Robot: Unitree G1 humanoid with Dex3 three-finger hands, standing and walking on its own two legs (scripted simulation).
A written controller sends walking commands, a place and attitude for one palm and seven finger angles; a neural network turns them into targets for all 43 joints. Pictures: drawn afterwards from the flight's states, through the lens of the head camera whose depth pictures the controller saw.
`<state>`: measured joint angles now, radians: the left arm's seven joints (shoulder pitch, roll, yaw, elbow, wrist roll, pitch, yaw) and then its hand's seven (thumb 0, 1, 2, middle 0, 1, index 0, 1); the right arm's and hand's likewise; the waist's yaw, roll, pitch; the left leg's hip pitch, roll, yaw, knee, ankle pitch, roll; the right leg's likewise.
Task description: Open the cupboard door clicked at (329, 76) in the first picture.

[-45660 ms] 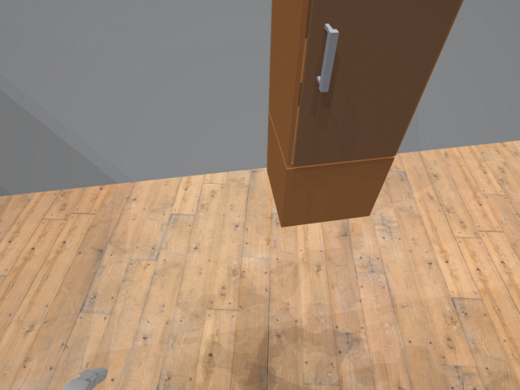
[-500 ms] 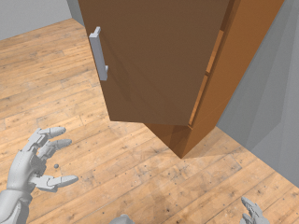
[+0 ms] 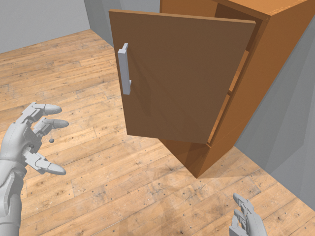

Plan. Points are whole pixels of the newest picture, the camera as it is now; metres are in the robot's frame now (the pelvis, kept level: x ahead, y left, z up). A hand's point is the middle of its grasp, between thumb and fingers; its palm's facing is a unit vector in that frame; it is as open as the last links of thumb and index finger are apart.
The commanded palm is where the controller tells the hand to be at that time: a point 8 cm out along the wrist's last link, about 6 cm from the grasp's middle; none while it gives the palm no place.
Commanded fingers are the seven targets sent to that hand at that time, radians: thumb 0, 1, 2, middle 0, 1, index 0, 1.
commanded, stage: raise the hand with hooked fingers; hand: left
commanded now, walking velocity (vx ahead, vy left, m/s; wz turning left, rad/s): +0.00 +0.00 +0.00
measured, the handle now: (126, 69) +0.59 +0.17 +0.10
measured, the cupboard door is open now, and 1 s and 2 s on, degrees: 44 44 44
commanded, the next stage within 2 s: move the hooked fingers beside the handle in 0.58 s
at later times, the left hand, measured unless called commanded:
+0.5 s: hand (64, 133) +0.30 +0.25 +0.12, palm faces +0.04 -1.00 -0.04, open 14.0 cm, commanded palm +0.27 +0.29 +0.12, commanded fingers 0.00 -0.50 0.30 -0.30 -1.20 -0.30 -1.20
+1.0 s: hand (77, 117) +0.35 +0.24 +0.12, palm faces +0.03 -1.00 -0.03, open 14.0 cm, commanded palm +0.33 +0.28 +0.12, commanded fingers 0.00 -0.50 0.30 -0.30 -1.20 -0.30 -1.20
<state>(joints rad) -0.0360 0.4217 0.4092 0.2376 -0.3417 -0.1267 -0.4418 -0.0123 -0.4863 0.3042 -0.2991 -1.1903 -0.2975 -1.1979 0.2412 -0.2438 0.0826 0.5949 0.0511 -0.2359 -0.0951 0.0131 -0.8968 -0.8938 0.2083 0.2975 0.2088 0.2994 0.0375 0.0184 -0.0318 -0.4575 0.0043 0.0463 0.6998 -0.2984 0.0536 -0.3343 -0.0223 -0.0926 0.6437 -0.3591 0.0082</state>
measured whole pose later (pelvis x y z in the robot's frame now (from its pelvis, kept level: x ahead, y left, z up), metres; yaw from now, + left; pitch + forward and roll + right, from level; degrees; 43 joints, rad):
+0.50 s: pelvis +0.01 -0.02 +0.00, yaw +0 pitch +3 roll -1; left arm -0.08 0.44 0.44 0.34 -0.34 -0.10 -0.48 -0.01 -0.50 0.30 -0.30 -1.20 -0.30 -1.20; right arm 0.28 -0.28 0.05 0.60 0.06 -0.22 -0.10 0.01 -0.90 -0.89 0.21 0.30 0.21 0.30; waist 0.01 0.03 -0.03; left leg -0.42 0.02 0.04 0.65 -0.28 0.02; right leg -0.31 0.00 -0.09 0.61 -0.35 -0.02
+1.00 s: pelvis +0.00 -0.04 +0.00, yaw -1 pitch +4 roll -1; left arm -0.34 0.50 0.45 0.64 -0.31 -0.15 -0.50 -0.01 -0.50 0.30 -0.30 -1.20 -0.30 -1.21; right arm 0.27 -0.29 0.05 0.64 0.07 -0.19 -0.11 0.01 -0.90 -0.89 0.21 0.30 0.21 0.30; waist -0.01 0.03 -0.03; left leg -0.47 0.04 0.03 0.67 -0.28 0.00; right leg -0.37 0.02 -0.10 0.66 -0.36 -0.04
